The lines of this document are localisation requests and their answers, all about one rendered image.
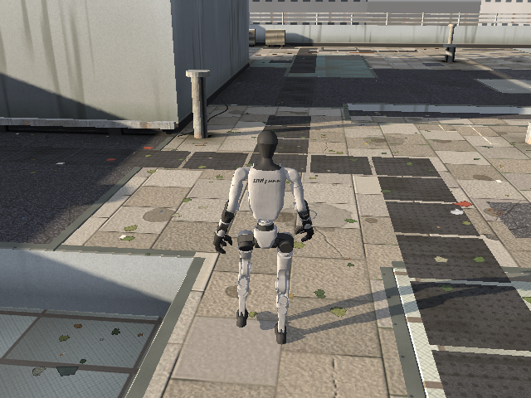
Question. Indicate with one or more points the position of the robot right forearm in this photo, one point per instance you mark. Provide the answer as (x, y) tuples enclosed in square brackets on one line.
[(305, 217)]

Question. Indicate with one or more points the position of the robot left forearm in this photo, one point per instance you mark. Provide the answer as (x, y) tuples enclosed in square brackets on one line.
[(225, 221)]

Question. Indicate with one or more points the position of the robot shin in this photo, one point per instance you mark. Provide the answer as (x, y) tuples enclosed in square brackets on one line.
[(242, 289), (282, 304)]

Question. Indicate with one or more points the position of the robot right shin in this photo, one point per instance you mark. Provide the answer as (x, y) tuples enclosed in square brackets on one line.
[(282, 304)]

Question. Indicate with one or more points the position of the robot left upper arm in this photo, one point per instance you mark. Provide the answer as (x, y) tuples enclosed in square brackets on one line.
[(239, 175)]

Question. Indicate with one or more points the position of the robot left shin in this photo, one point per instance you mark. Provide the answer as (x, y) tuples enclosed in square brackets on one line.
[(242, 289)]

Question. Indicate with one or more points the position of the robot left hand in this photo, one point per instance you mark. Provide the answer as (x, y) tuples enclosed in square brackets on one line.
[(218, 241)]

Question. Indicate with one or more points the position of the robot right hand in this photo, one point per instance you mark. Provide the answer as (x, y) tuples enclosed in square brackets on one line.
[(301, 230)]

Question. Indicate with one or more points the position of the robot right upper arm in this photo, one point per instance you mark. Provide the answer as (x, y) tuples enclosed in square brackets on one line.
[(293, 176)]

